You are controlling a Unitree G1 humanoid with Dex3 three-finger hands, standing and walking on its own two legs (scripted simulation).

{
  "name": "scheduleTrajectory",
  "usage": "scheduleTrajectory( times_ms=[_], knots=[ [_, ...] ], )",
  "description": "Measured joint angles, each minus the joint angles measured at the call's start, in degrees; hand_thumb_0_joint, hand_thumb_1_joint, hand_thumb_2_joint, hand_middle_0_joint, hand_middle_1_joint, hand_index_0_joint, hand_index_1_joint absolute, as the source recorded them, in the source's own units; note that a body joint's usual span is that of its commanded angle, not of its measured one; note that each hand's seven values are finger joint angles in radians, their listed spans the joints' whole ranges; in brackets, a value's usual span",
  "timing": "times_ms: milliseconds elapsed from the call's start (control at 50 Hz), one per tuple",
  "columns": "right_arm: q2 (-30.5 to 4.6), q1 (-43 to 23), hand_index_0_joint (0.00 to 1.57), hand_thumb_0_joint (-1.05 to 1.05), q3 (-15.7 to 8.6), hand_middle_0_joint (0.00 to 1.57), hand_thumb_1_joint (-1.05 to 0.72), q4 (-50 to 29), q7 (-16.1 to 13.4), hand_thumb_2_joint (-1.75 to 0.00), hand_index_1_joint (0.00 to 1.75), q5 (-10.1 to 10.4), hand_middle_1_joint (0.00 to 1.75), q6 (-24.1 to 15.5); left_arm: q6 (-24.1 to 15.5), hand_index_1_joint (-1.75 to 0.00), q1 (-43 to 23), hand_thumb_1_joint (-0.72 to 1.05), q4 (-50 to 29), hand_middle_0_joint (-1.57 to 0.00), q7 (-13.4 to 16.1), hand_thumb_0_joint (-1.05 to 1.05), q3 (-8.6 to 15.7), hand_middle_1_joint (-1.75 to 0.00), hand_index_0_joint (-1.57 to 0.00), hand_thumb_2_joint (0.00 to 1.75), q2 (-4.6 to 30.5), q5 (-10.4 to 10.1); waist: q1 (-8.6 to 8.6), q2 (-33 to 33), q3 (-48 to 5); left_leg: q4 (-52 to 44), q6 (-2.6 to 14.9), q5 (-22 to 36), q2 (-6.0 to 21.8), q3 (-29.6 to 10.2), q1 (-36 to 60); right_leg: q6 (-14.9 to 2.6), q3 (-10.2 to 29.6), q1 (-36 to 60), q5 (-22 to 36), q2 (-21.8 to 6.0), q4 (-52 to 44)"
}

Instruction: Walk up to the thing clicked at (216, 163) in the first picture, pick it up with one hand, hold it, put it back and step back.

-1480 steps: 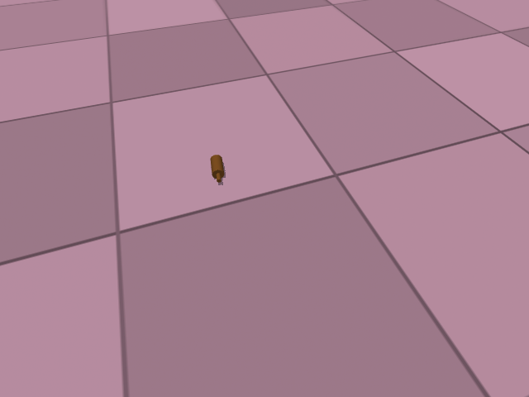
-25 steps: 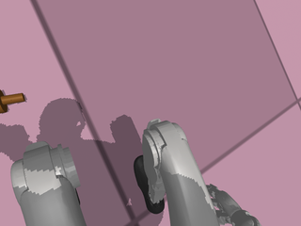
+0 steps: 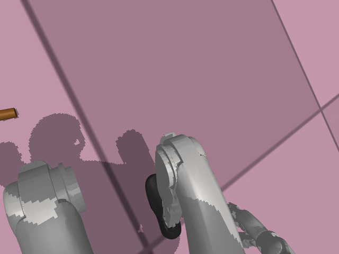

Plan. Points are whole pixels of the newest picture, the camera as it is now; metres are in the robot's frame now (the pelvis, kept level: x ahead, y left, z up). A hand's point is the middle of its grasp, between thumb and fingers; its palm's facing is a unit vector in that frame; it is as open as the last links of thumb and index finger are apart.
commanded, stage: open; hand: left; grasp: from above
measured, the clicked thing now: out of the picture +0.42 +0.35 -0.26
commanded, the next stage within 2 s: withdraw in 1.02 s
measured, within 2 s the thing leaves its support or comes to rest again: rests again in 0.66 s
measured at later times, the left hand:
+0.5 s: hand out of the picture +0.41 +0.37 -0.23, palm faces -0.42 -0.14 -0.89, open 10.4 cm
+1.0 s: hand out of the picture +0.41 +0.37 -0.23, palm faces -0.45 -0.14 -0.88, open 14.0 cm
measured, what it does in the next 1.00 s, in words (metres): stands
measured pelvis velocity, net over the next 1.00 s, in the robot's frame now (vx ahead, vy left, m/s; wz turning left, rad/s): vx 0.00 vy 0.00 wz -0.01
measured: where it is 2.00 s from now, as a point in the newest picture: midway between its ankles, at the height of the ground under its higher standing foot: (125, 233)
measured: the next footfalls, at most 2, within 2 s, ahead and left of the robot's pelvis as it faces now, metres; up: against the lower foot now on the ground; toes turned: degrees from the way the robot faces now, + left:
none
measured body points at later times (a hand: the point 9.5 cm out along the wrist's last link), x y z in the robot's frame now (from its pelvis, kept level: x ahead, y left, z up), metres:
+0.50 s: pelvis +0.00 +0.00 +0.00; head +0.25 +0.14 +0.34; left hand +0.43 +0.37 -0.18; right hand +0.09 -0.26 -0.07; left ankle +0.07 +0.14 -0.26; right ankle +0.11 -0.12 -0.26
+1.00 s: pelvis +0.00 +0.00 +0.00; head +0.25 +0.14 +0.34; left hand +0.43 +0.37 -0.18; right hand +0.10 -0.26 -0.07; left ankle +0.07 +0.14 -0.26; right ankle +0.11 -0.12 -0.26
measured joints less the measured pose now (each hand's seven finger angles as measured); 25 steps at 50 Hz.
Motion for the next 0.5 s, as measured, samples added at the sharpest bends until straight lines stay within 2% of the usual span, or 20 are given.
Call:
scheduleTrajectory(
  times_ms=[220, 500],
  knots=[
    [-0.42, -0.2, 0.2, 0.0, 1.35, 0.21, -0.9, -0.35, 0.26, -0.9, 0.3, -0.23, 0.3, -0.86, -0.59, -0.39, -0.31, 0.13, 1.39, -0.77, 0.81, -0.01, -0.86, -0.42, -0.81, 0.35, 0.96, -0.58, -0.24, -0.27, 0.58, 0.01, -0.14, -0.08, 0.16, -0.37, 0.46, 0.31, -0.24, 0.25, 0.32, 0.21, -0.2],
    [-0.6, 0.02, 0.2, 0.0, 1.6, 0.21, -0.9, -0.26, 0.44, -0.9, 0.3, -0.26, 0.3, -1.47, 0.15, -0.61, -0.32, 0.01, -0.38, -0.55, 0.92, 0.0, -0.99, -0.62, -0.57, 0.62, 1.06, -1.35, -0.32, -0.74, 0.99, 0.11, -0.04, -0.11, 0.07, -0.66, 0.21, 0.24, -0.52, 0.28, 0.32, 0.2, -0.42]
  ],
)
